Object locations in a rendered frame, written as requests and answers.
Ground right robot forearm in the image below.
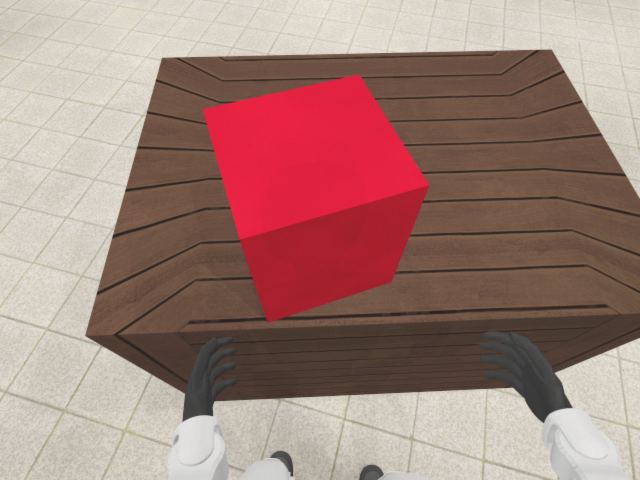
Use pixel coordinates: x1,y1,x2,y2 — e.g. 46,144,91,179
542,408,630,480

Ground robot left hand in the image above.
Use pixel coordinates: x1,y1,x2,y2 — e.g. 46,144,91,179
182,337,237,422

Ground pedestal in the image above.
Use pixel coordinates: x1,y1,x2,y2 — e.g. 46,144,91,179
85,49,640,401

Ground left robot shin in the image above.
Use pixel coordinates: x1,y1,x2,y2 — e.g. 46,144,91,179
264,458,288,471

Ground left robot forearm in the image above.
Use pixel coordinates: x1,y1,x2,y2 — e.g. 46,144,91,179
167,415,229,480

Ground carton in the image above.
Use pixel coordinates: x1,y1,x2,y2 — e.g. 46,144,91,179
203,75,429,323

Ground robot right hand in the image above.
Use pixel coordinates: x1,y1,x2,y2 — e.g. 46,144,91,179
479,331,573,423

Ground left robot thigh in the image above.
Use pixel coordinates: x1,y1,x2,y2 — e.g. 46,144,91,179
239,460,295,480

